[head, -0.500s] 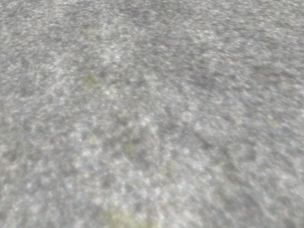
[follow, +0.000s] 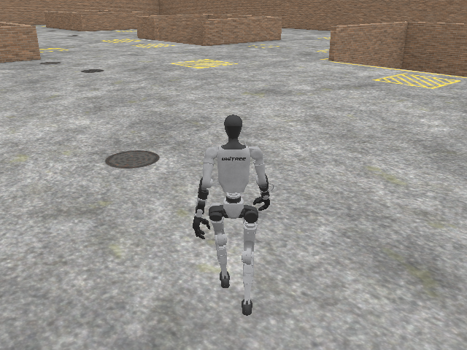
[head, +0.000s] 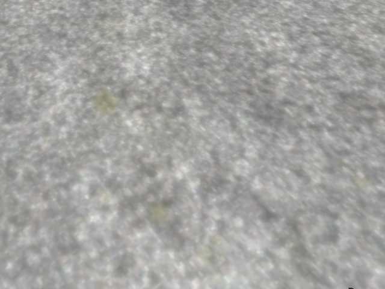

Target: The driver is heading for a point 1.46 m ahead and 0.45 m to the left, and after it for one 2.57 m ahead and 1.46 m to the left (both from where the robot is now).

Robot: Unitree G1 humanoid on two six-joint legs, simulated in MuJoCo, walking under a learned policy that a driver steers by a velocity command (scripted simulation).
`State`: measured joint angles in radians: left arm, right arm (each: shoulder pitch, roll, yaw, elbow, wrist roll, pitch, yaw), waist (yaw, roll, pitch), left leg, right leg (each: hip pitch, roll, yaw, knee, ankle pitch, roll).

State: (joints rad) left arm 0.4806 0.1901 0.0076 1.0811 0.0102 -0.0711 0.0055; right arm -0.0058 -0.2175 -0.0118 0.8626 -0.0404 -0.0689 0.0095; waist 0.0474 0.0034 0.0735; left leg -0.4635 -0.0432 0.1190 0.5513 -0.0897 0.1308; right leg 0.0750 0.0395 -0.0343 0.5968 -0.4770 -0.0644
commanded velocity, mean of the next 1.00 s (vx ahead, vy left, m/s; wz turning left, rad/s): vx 0.50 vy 0.00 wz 0.13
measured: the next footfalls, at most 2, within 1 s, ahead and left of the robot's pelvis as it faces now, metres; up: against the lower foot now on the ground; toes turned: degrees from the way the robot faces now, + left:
right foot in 0.54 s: +0.47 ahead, -0.10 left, +0.00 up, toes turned -3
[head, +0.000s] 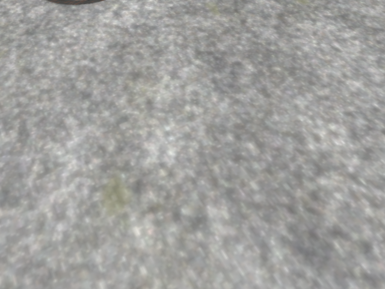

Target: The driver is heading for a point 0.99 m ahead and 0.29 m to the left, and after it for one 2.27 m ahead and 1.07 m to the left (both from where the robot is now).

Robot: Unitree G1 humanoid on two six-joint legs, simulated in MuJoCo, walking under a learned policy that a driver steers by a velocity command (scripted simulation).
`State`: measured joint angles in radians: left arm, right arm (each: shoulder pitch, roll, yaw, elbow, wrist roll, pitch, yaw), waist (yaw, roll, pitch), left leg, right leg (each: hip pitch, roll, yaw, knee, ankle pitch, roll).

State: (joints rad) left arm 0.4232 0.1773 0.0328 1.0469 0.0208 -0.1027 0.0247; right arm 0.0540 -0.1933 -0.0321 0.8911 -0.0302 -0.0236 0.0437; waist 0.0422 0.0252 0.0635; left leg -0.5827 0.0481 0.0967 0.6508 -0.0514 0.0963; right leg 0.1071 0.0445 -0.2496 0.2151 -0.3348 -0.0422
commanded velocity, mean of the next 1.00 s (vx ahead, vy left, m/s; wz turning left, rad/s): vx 0.50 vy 0.00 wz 0.52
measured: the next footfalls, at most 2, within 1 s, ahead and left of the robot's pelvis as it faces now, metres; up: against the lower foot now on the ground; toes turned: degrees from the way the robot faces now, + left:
left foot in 0.08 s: +0.20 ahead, +0.08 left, +0.00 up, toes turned +8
right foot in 0.62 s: +0.56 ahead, +0.00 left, +0.00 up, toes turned +23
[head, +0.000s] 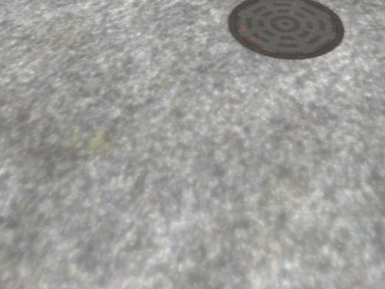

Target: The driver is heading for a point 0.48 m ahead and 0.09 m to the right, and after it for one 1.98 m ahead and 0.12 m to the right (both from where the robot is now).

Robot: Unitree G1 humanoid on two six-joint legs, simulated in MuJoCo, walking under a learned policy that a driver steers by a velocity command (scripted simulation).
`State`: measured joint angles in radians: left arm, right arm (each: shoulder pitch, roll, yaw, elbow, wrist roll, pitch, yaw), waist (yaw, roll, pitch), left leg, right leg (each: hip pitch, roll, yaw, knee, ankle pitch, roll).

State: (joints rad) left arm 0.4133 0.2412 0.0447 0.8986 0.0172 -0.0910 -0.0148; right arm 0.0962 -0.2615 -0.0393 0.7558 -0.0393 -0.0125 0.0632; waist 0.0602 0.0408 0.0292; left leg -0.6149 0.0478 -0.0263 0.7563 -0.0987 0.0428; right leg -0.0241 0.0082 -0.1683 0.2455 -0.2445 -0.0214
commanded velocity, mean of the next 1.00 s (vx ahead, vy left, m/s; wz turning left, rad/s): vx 0.36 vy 0.00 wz -0.21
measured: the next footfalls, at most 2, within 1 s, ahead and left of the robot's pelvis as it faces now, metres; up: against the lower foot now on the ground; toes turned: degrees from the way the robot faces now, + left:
left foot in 0.12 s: +0.21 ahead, +0.11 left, +0.00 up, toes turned +4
right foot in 0.66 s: +0.50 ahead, -0.08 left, +0.00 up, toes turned -14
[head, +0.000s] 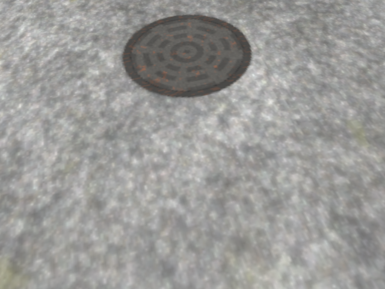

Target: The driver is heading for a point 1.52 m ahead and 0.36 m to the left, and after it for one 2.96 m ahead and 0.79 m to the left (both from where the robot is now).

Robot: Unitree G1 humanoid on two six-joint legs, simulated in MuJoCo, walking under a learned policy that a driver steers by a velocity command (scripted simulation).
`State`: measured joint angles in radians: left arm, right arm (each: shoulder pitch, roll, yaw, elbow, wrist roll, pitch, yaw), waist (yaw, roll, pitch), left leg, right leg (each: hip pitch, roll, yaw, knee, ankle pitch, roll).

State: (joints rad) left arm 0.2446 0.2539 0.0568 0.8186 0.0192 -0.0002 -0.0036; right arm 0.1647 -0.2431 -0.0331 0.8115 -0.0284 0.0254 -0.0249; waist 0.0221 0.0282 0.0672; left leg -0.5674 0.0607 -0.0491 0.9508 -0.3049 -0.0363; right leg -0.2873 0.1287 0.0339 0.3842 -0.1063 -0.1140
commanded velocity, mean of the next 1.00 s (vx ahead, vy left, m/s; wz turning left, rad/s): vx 0.02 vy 0.00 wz -0.06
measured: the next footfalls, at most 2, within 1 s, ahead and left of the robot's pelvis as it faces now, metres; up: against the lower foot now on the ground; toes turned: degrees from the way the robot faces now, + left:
left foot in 0.18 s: +0.07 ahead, +0.14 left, +0.00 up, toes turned -2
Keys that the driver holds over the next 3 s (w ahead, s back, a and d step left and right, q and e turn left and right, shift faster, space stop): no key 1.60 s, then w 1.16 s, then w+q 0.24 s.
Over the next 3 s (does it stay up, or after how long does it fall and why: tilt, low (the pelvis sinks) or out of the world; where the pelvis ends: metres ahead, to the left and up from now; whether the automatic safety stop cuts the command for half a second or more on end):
stays up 0.70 -0.01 0.00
